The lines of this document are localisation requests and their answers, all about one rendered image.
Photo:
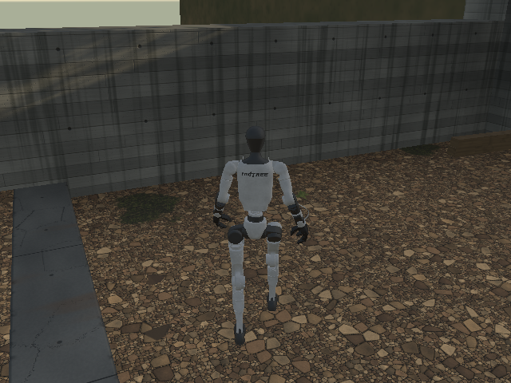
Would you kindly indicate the robot right hand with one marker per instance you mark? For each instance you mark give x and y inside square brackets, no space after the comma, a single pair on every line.
[302,231]

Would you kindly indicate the robot right upper arm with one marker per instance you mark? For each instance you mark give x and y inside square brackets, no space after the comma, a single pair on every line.
[285,182]

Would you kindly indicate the robot left hand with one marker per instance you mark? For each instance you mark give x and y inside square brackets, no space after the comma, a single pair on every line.
[217,220]

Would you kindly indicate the robot right thigh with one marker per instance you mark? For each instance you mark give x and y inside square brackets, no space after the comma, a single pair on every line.
[273,234]

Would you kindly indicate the right robot forearm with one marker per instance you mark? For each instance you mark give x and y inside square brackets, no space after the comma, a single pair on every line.
[296,213]

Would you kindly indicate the left robot forearm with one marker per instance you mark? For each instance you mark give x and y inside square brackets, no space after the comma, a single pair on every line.
[218,207]

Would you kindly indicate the right robot shin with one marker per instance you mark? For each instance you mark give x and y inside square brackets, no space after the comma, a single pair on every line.
[272,277]

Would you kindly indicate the robot left upper arm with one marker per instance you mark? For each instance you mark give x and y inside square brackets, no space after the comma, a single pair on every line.
[226,180]

